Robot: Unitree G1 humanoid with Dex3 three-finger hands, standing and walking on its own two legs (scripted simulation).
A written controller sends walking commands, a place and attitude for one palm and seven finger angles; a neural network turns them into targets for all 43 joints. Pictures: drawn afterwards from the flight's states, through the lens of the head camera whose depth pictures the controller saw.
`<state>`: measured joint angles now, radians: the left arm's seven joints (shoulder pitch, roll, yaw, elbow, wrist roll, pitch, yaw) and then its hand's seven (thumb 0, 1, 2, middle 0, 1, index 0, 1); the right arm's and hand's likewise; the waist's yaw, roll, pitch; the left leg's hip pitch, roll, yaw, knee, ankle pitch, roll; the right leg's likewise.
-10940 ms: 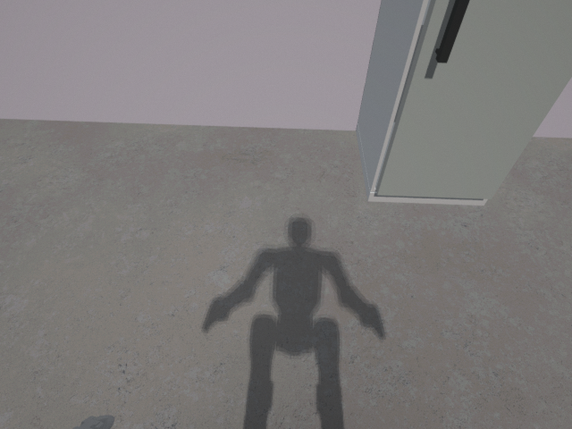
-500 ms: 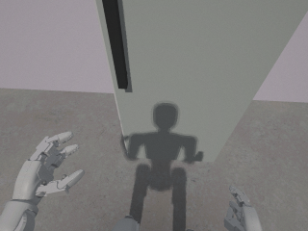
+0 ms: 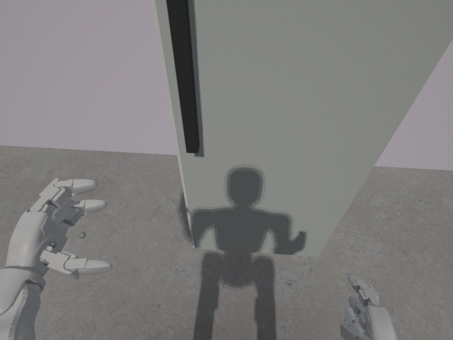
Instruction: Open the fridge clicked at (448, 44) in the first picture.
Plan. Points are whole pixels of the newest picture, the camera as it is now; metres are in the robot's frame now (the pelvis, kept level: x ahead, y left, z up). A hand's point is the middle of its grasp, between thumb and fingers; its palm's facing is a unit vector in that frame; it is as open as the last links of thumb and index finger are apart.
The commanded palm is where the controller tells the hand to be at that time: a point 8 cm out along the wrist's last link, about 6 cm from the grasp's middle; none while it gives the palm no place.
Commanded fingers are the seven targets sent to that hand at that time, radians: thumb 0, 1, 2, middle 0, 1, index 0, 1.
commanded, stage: raise the hand to about handle height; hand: left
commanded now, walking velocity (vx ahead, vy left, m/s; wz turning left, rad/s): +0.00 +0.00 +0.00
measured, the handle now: (187, 66) +0.55 +0.13 +0.21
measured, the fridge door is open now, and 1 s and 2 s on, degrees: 0 0 0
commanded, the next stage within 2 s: move the hooked fingers beside the handle in 0.92 s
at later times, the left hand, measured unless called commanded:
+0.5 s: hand (60, 188) +0.28 +0.27 +0.16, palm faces +0.07 -1.00 -0.04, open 13.9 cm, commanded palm +0.24 +0.31 +0.16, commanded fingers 0.00 -0.50 0.30 -0.30 -1.20 -0.30 -1.20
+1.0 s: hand (69, 194) +0.27 +0.26 +0.16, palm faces +0.07 -1.00 -0.03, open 14.0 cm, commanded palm +0.24 +0.30 +0.16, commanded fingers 0.00 -0.50 0.30 -0.30 -1.20 -0.30 -1.20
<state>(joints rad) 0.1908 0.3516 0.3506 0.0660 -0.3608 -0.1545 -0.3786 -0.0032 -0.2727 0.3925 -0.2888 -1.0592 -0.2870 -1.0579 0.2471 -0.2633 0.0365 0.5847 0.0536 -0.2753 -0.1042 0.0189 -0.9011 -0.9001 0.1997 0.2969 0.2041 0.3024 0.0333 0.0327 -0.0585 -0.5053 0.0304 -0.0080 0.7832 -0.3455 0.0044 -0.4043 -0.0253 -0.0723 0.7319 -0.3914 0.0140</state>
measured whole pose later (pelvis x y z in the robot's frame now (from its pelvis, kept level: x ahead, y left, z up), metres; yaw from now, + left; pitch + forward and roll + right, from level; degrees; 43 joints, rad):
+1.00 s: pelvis +0.00 -0.01 +0.02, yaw +0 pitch -1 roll -1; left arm -0.04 0.41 0.44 0.23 -0.36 0.00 -0.45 -0.01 -0.50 0.30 -0.30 -1.20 -0.30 -1.20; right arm 0.25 -0.26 0.06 0.61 0.07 -0.24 -0.13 0.02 -0.90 -0.90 0.20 0.30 0.20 0.30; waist 0.05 0.05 -0.03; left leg -0.32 0.04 0.00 0.59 -0.26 -0.01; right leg -0.24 -0.01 -0.06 0.56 -0.31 0.00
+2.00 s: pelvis +0.01 -0.01 +0.01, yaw -2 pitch +5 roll -1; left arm -0.50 0.41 0.36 0.68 -0.23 -0.07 -0.32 -0.01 -0.50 0.30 -0.30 -1.20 -0.30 -1.20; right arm 0.30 -0.27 0.03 0.64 0.06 -0.12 -0.10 0.02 -0.90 -0.90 0.20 0.30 0.20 0.30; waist -0.02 0.03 -0.04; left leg -0.43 0.04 0.02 0.64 -0.29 -0.01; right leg -0.36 -0.01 -0.04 0.61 -0.34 0.00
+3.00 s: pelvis +0.02 +0.00 +0.00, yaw -3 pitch +12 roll -2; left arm -0.78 0.49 0.41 1.01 -0.15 -0.22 -0.27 -0.01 -0.49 0.30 -0.30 -1.20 -0.30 -1.20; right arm 0.44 -0.27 0.01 0.66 0.03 0.01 -0.05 0.01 -0.90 -0.90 0.20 0.30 0.20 0.30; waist -0.10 0.03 -0.08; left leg -0.61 0.06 0.04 0.74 -0.34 0.00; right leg -0.53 0.01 -0.02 0.69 -0.36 0.01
